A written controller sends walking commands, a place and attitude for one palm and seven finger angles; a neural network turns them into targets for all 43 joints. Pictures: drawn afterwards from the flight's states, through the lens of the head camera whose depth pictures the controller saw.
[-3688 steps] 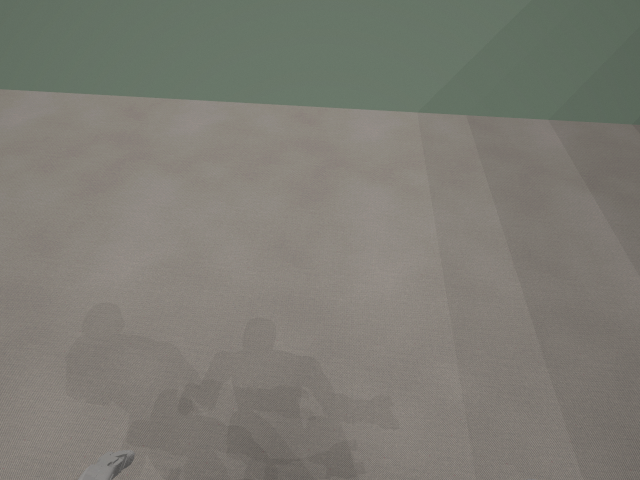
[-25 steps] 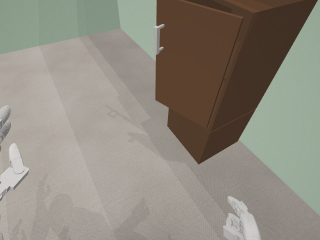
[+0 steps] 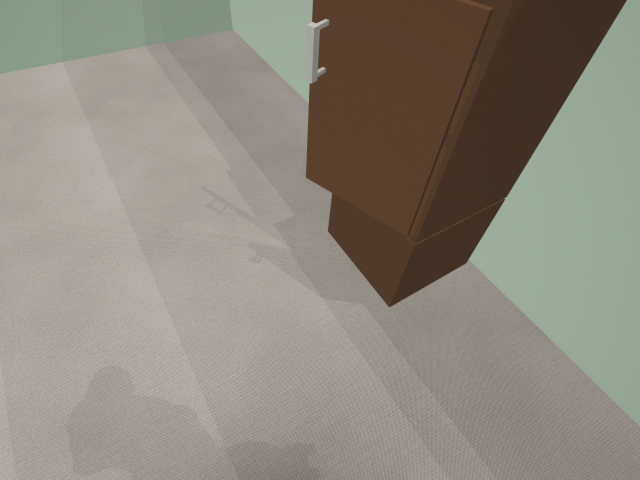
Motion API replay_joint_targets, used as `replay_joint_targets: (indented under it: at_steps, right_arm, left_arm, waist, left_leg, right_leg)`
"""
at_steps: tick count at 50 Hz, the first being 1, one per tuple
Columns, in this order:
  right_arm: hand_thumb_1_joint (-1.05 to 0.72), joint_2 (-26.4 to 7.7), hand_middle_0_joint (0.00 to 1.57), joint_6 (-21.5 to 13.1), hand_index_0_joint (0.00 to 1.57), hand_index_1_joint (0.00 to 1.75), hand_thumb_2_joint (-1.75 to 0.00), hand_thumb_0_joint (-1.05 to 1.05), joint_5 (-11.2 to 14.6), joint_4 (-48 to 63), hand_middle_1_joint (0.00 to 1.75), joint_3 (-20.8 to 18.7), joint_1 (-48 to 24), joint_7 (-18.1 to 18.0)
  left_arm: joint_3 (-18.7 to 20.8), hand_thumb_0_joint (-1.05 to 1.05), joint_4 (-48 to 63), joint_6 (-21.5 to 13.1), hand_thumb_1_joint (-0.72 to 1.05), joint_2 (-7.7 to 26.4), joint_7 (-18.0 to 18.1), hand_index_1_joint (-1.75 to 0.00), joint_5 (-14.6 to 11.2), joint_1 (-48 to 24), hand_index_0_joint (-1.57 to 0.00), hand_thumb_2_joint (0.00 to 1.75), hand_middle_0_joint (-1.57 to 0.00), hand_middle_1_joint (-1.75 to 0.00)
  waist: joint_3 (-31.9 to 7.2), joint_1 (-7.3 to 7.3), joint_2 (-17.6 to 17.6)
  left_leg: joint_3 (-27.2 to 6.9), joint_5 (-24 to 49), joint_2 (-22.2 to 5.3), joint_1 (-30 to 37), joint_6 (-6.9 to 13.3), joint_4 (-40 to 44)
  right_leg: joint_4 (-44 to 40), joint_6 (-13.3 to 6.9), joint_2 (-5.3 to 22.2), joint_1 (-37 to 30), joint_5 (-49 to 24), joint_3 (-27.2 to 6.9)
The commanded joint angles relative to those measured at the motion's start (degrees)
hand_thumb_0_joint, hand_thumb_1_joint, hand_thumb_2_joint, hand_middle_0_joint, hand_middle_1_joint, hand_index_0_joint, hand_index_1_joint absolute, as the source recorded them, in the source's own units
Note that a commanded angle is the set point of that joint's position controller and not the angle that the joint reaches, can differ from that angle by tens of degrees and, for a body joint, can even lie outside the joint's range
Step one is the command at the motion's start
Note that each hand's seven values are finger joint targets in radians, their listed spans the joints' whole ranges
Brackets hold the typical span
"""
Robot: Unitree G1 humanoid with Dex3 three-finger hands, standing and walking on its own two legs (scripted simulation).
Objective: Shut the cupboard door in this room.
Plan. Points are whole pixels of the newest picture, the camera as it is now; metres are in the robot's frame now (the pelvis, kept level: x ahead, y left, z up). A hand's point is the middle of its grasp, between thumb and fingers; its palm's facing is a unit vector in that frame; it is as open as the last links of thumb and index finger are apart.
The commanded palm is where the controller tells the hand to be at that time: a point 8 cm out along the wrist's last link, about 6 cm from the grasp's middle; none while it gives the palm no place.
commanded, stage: let the arm hang, fingers relaxed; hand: left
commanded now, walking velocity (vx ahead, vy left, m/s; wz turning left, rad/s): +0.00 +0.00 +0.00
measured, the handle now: (317, 51) +0.95 +0.04 +0.06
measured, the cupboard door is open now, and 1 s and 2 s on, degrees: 20 20 20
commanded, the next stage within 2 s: look to check the result in 0.76 s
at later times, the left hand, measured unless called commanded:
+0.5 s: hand out of the picture +0.02 +0.22 -0.16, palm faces -0.01 -0.96 -0.29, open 7.4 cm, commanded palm none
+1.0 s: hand out of the picture +0.07 +0.23 -0.15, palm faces -0.03 -0.95 -0.30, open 7.4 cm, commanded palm none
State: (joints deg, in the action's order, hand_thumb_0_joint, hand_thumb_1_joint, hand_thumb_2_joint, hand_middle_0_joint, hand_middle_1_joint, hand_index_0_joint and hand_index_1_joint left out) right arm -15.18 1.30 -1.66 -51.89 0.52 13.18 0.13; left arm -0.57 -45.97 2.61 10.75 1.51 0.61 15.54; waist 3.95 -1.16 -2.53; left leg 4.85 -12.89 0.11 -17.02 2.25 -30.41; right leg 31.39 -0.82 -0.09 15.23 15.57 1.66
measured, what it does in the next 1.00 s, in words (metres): stands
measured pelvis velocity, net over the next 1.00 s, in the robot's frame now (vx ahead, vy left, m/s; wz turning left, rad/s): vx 0.02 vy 0.00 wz -0.02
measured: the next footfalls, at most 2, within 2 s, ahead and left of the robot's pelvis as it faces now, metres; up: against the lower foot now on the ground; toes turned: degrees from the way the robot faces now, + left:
left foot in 1.96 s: +0.07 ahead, +0.15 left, +0.00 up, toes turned +17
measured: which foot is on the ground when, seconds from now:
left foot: down 0.00-1.00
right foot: down 0.00-1.00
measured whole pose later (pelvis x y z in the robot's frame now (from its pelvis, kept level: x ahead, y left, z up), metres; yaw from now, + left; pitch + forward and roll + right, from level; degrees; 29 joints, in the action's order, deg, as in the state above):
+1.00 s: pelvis +0.02 +0.00 +0.01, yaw -1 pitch -2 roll +0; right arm -16.8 -0.3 -1.0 -64.4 -1.0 9.2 -0.9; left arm 0.6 -64.9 -0.6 16.2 0.5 1.0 9.2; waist 2.3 -0.4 0.7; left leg 5.4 -9.3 0.0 -8.9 1.9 -19.6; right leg 19.4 -1.0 -0.8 7.0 11.0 0.9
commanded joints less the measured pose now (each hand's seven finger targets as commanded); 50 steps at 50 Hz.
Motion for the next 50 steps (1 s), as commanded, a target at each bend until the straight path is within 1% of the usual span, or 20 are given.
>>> replay_joint_targets:
  at_steps: [1,2,5,7,11,14,15,18,20,22,25,27,29,31,37,43,47,48,49,50]
  right_arm:
    - [-0.9,-5.78,0.2,-1.26,0.2,0.3,-0.9,0.0,0.1,1.6,0.3,-1.99,-1.65,-0.87]
    - [-0.9,-6.3,0.2,-1.17,0.2,0.3,-0.9,0.0,0.38,1.05,0.3,-2.19,-1.17,-0.94]
    - [-0.9,-5.94,0.2,-1.09,0.2,0.3,-0.9,0.0,0.51,-1.77,0.3,-2.54,0.81,-1.24]
    - [-0.9,-6.42,0.2,-1.12,0.2,0.3,-0.9,0.0,0.7,-2.94,0.3,-2.9,1.68,-1.37]
    - [-0.9,-6.4,0.2,-1.28,0.2,0.3,-0.9,0.0,0.67,-5.5,0.3,-3.15,3.76,-1.6]
    - [-0.9,-6.06,0.2,-1.59,0.2,0.3,-0.9,0.0,0.78,-6.95,0.3,-3.11,4.06,-1.62]
    - [-0.9,-6.1,0.2,-1.53,0.2,0.3,-0.9,0.0,0.83,-7.25,0.3,-3.08,4.02,-1.61]
    - [-0.9,-6.23,0.2,-1.64,0.2,0.3,-0.9,0.0,0.85,-8.16,0.3,-3.17,3.5,-1.6]
    - [-0.9,-6.28,0.2,-1.62,0.2,0.3,-0.9,0.0,0.8,-8.64,0.3,-3.15,3.16,-1.6]
    - [-0.9,-7.01,0.2,-1.7,0.2,0.3,-0.9,0.0,0.89,-8.76,0.3,-3.25,2.22,-1.58]
    - [-0.9,-6.9,0.2,-1.8,0.2,0.3,-0.9,0.0,0.76,-9.13,0.3,-3.18,1.41,-1.56]
    - [-0.9,-7.6,0.2,-2.0,0.2,0.3,-0.9,0.0,0.89,-8.99,0.3,-3.34,0.69,-1.56]
    - [-0.9,-7.2,0.2,-2.04,0.2,0.3,-0.9,0.0,0.8,-9.1,0.3,-3.25,0.24,-1.54]
    - [-0.9,-7.78,0.2,-2.14,0.2,0.3,-0.9,0.0,0.78,-9.18,0.3,-3.25,-0.33,-1.57]
    - [-0.9,-9.34,0.2,-2.57,0.2,0.3,-0.9,0.0,1.02,-8.9,0.3,-3.37,-2.15,-1.59]
    - [-0.9,-10.42,0.2,-2.64,0.2,0.3,-0.9,0.0,0.96,-9.22,0.3,-3.27,-3.62,-1.66]
    - [-0.9,-11.44,0.2,-2.61,0.2,0.3,-0.9,0.0,1.07,-9.1,0.3,-3.22,-4.46,-1.64]
    - [-0.9,-11.4,0.2,-2.61,0.2,0.3,-0.9,0.0,1.02,-9.27,0.3,-3.21,-4.62,-1.61]
    - [-0.9,-11.65,0.2,-2.58,0.2,0.3,-0.9,0.0,0.98,-9.31,0.3,-3.19,-4.8,-1.6]
    - [-0.9,-11.94,0.2,-2.6,0.2,0.3,-0.9,0.0,0.99,-9.31,0.3,-3.13,-4.89,-1.57]
  left_arm:
    - [3.19,0.0,-1.56,-2.59,0.9,9.76,-0.15,-0.3,0.49,1.4,-0.2,0.9,-0.2,-0.3]
    - [3.15,0.0,-2.93,-2.68,0.9,10.48,-0.18,-0.3,0.5,1.49,-0.2,0.9,-0.2,-0.3]
    - [2.9,0.0,-6.86,-2.9,0.9,10.46,-0.33,-0.3,0.29,0.73,-0.2,0.9,-0.2,-0.3]
    - [2.96,0.0,-8.76,-3.08,0.9,10.91,-0.4,-0.3,0.34,0.5,-0.2,0.9,-0.2,-0.3]
    - [2.85,0.0,-11.87,-3.25,0.9,10.46,-0.34,-0.3,0.32,0.15,-0.2,0.9,-0.2,-0.3]
    - [2.8,0.0,-13.54,-3.42,0.9,10.5,-0.25,-0.3,0.26,0.49,-0.2,0.9,-0.2,-0.3]
    - [2.76,0.0,-13.96,-3.42,0.9,10.72,-0.21,-0.3,0.28,0.3,-0.2,0.9,-0.2,-0.3]
    - [2.78,0.0,-14.77,-3.57,0.9,11.04,-0.12,-0.3,0.26,-0.05,-0.2,0.9,-0.2,-0.3]
    - [2.81,0.0,-15.09,-3.46,0.9,11.0,-0.11,-0.3,0.32,-0.49,-0.2,0.9,-0.2,-0.3]
    - [2.88,0.0,-15.36,-3.51,0.9,11.56,-0.1,-0.3,0.41,-0.25,-0.2,0.9,-0.2,-0.3]
    - [2.91,0.0,-15.61,-3.36,0.9,11.51,-0.16,-0.3,0.44,-0.99,-0.2,0.9,-0.2,-0.3]
    - [3.05,0.0,-15.63,-3.58,0.9,12.18,-0.18,-0.3,0.52,-0.92,-0.2,0.9,-0.2,-0.3]
    - [2.93,0.0,-15.78,-3.62,0.9,12.02,-0.24,-0.3,0.47,-1.76,-0.2,0.9,-0.2,-0.3]
    - [3.01,0.0,-15.85,-3.75,0.9,12.36,-0.31,-0.3,0.42,-2.4,-0.2,0.9,-0.2,-0.3]
    - [3.24,0.0,-15.76,-4.28,0.9,13.88,-0.4,-0.3,0.35,-3.76,-0.2,0.9,-0.2,-0.3]
    - [3.16,0.0,-16.22,-4.31,0.9,14.66,-0.5,-0.3,0.21,-5.69,-0.2,0.9,-0.2,-0.3]
    - [3.09,0.0,-16.29,-4.38,0.9,15.49,-0.57,-0.3,0.2,-6.2,-0.2,0.9,-0.2,-0.3]
    - [3.08,0.0,-16.41,-4.34,0.9,15.63,-0.57,-0.3,0.19,-6.66,-0.2,0.9,-0.2,-0.3]
    - [3.03,0.0,-16.41,-4.38,0.9,15.73,-0.58,-0.3,0.15,-6.94,-0.2,0.9,-0.2,-0.3]
    - [2.98,0.0,-16.31,-4.4,0.9,15.91,-0.6,-0.3,0.11,-7.09,-0.2,0.9,-0.2,-0.3]
  waist:
    - [-6.25,1.29,12.53]
    - [-5.65,1.48,11.39]
    - [-3.31,1.03,9.53]
    - [-1.62,1.01,6.09]
    - [-0.49,0.6,1.39]
    - [-0.96,0.74,0.66]
    - [-0.56,0.61,-0.52]
    - [-0.68,0.54,-0.51]
    - [0.54,0.55,0.46]
    - [0.33,0.98,1.07]
    - [1.05,0.98,2.44]
    - [0.26,1.24,2.43]
    - [0.27,1.03,2.43]
    - [-0.41,0.9,2.95]
    - [-3.54,0.95,3.53]
    - [-3.65,0.69,4.4]
    - [-3.85,0.8,2.83]
    - [-4.03,0.68,3.1]
    - [-4.22,0.64,2.21]
    - [-4.34,0.66,2.5]
  left_leg:
    - [-8.59,-5.06,-5.92,1.99,-0.15,10.88]
    - [-8.58,-5.04,-6.18,2.25,-0.14,10.7]
    - [-8.95,-8.71,-6.29,1.35,-0.25,12.31]
    - [-8.97,-8.41,-6.53,1.73,-0.08,12.42]
    - [-9.01,-8.04,-6.84,3.07,0.3,12.99]
    - [-8.44,-5.5,-6.75,4.5,0.46,12.77]
    - [-8.39,-5.58,-6.85,4.69,0.46,12.82]
    - [-8.01,-3.78,-6.76,6.1,0.44,12.65]
    - [-8.47,-5.05,-7.04,5.57,0.45,13.82]
    - [-8.58,-5.12,-7.22,5.7,0.48,14.16]
    - [-9.3,-7.29,-7.6,4.46,0.38,16.07]
    - [-8.99,-5.46,-7.46,5.05,0.41,15.61]
    - [-8.62,-4.69,-7.31,5.42,0.19,15.7]
    - [-8.48,-3.7,-7.26,6.27,0.09,15.57]
    - [-8.08,2.78,-7.43,8.92,-0.05,14.38]
    - [-8.07,5.27,-7.96,9.99,-0.35,14.87]
    - [-8.16,6.66,-8.03,10.95,-0.33,14.9]
    - [-8.08,6.62,-8.08,11.08,-0.35,14.99]
    - [-8.13,6.92,-8.11,11.36,-0.39,15.1]
    - [-8.07,7.01,-8.12,11.5,-0.42,15.14]
  right_leg:
    - [-9.24,-2.79,4.36,-3.71,-0.1,-6.94]
    - [-9.95,-2.86,4.29,-3.91,-0.45,-6.61]
    - [-12.01,-3.16,4.5,-3.13,1.52,-7.38]
    - [-13.29,-3.25,4.59,-1.98,2.46,-7.61]
    - [-14.63,-3.02,4.81,-0.39,4.32,-8.0]
    - [-14.79,-2.98,5.16,-0.45,3.02,-8.05]
    - [-15.01,-2.9,5.2,-0.07,3.55,-8.03]
    - [-15.36,-2.94,5.35,0.52,3.03,-8.38]
    - [-15.21,-2.73,5.12,0.93,3.17,-8.24]
    - [-14.78,-2.67,4.86,0.48,1.64,-7.93]
    - [-14.27,-2.42,4.74,-0.32,1.05,-7.57]
    - [-14.34,-2.49,4.9,-1.16,-0.78,-7.64]
    - [-14.68,-2.38,5.23,-1.24,-0.87,-7.66]
    - [-14.99,-2.44,5.38,-1.52,-1.32,-7.79]
    - [-15.27,-2.55,5.85,-3.98,-5.91,-7.75]
    - [-15.63,-2.46,6.23,-5.07,-7.84,-7.4]
    - [-15.93,-2.39,6.22,-5.35,-9.19,-7.45]
    - [-16.13,-2.32,6.5,-5.78,-9.19,-7.39]
    - [-16.08,-2.29,6.43,-5.85,-9.58,-7.46]
    - [-16.2,-2.28,6.51,-6.06,-9.7,-7.45]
